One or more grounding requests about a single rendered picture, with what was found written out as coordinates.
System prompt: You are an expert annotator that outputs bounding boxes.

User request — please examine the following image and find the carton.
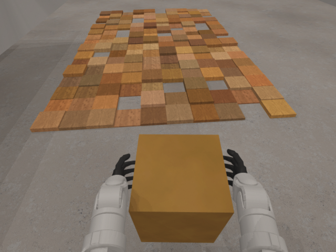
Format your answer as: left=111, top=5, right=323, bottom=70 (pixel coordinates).
left=129, top=134, right=234, bottom=243

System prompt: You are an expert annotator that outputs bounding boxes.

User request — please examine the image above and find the robot left forearm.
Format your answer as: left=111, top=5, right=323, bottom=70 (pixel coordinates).
left=81, top=175, right=129, bottom=252

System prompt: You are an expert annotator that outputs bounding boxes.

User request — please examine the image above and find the robot right hand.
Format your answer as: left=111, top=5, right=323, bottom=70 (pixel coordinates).
left=223, top=149, right=247, bottom=186

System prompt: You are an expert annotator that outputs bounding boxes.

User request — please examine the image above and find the robot left hand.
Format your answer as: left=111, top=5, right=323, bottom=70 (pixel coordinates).
left=112, top=154, right=135, bottom=189

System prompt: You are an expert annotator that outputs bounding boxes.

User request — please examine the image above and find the robot right forearm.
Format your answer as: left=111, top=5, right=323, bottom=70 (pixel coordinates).
left=233, top=173, right=288, bottom=252

